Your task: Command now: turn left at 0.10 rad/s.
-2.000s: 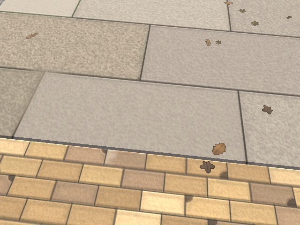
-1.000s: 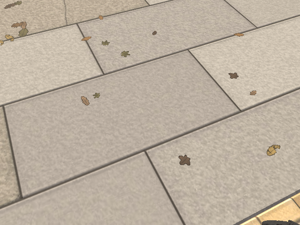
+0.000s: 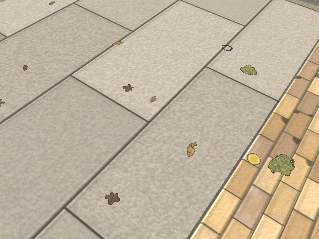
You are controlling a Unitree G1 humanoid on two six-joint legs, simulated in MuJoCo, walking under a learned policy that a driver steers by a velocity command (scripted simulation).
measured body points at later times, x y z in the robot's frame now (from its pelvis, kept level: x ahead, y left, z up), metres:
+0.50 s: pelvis +0.05 +0.03 -0.01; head +0.06 +0.05 +0.44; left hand +0.01 +0.33 -0.12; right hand +0.31 -0.16 -0.09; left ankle +0.08 +0.17 -0.72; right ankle -0.02 -0.15 -0.74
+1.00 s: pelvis +0.26 +0.15 -0.01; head +0.29 +0.17 +0.44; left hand +0.38 +0.43 -0.11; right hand +0.38 -0.11 -0.12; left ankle +0.08 +0.17 -0.74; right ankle +0.49 +0.09 -0.71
